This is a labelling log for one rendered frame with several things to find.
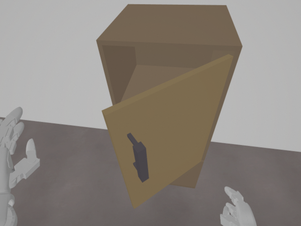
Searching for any robot left hand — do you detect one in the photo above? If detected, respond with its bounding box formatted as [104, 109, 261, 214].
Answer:
[0, 107, 40, 193]

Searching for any cupboard door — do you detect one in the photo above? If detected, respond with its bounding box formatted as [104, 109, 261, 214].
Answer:
[102, 54, 233, 209]

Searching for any robot right hand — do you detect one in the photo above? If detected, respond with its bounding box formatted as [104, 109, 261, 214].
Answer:
[220, 186, 257, 226]

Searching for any left robot forearm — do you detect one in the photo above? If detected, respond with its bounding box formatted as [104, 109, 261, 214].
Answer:
[0, 192, 17, 226]

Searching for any handle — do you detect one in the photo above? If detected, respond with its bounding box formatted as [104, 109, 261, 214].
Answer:
[127, 133, 149, 183]

